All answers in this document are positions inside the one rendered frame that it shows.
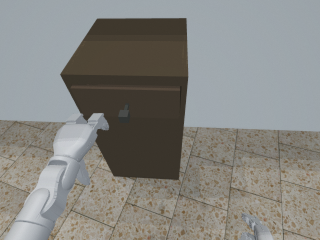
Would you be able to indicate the drawer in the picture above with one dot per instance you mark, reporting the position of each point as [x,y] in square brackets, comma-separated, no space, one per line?
[145,101]

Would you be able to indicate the robot left forearm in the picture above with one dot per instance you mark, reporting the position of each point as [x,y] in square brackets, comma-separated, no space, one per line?
[47,201]

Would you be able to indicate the handle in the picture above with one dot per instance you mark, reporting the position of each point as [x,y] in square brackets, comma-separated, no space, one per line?
[124,115]

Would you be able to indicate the left robot hand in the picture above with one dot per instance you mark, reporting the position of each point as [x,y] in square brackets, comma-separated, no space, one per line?
[76,138]

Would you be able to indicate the right robot hand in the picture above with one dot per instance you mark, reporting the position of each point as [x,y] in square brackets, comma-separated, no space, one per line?
[261,232]

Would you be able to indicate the cabinet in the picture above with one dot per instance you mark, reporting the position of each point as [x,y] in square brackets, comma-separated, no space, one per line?
[142,52]

